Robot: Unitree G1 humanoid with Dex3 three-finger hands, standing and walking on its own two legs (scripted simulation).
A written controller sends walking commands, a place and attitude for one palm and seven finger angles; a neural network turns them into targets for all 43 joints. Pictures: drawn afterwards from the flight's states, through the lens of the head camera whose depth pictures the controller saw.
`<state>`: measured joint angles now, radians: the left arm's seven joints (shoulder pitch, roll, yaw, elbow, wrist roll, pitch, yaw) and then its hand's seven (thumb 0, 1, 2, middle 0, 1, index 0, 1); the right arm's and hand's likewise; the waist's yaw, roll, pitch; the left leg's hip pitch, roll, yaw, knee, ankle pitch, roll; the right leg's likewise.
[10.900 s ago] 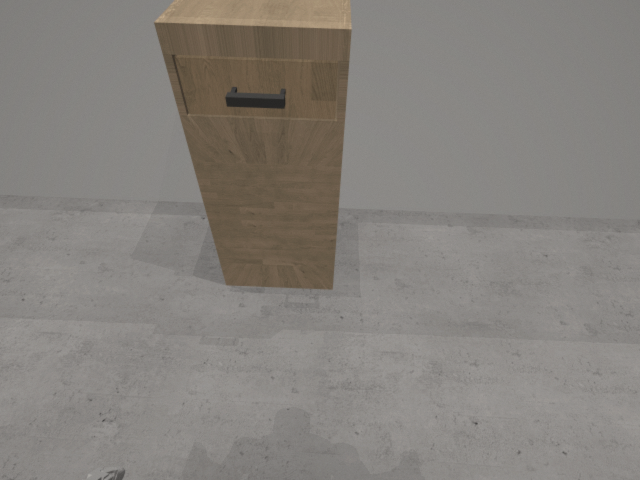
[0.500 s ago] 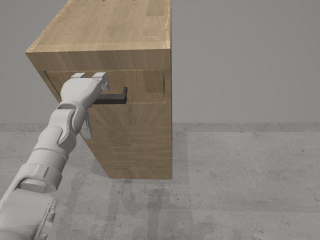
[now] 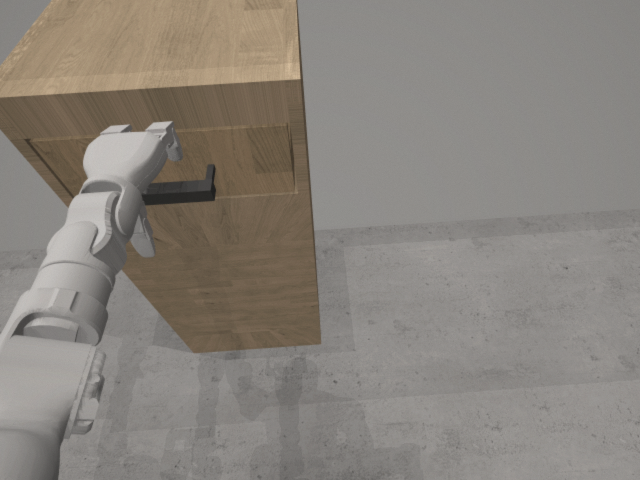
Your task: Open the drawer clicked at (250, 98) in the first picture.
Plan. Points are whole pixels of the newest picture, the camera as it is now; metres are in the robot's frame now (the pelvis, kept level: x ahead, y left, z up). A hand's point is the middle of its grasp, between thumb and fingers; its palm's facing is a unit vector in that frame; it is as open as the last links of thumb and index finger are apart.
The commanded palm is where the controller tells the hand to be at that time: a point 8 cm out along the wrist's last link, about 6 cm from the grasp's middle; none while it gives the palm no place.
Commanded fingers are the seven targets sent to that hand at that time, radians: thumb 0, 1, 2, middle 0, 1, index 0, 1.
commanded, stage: move the hooked fingers above the handle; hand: left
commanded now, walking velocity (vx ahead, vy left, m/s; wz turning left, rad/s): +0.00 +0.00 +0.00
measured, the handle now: (171, 182) +0.53 +0.23 +0.04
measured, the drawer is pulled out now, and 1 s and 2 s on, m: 0.00 0.00 0.00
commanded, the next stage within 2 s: lower the fingers behind the handle in 0.68 s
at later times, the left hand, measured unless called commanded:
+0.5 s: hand (138, 195) +0.45 +0.23 +0.10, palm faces -0.06 -0.01 -1.00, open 13.9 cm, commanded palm +0.44 +0.23 +0.16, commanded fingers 0.00 -0.50 0.30 -0.30 -1.20 -0.30 -1.20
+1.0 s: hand (155, 195) +0.46 +0.22 +0.09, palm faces -0.07 -0.01 -1.00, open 13.9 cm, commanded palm +0.45 +0.22 +0.15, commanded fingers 0.00 -0.50 0.30 -0.30 -1.20 -0.30 -1.20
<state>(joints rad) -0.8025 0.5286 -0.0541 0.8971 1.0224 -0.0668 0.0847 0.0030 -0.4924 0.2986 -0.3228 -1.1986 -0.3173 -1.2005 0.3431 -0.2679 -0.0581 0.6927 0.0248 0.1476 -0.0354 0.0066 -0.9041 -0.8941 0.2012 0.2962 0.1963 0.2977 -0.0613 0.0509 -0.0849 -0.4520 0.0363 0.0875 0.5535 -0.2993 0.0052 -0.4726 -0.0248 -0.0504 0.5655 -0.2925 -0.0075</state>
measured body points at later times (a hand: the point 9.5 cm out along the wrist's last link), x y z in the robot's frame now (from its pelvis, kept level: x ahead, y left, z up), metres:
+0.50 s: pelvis +0.00 +0.01 +0.00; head +0.05 -0.01 +0.45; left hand +0.45 +0.23 +0.16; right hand +0.08 -0.26 -0.13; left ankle -0.02 +0.12 -0.73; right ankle -0.02 -0.11 -0.73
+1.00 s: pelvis +0.00 +0.00 +0.00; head +0.06 -0.02 +0.45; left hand +0.46 +0.22 +0.14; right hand +0.05 -0.26 -0.14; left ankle -0.02 +0.12 -0.73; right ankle -0.02 -0.11 -0.73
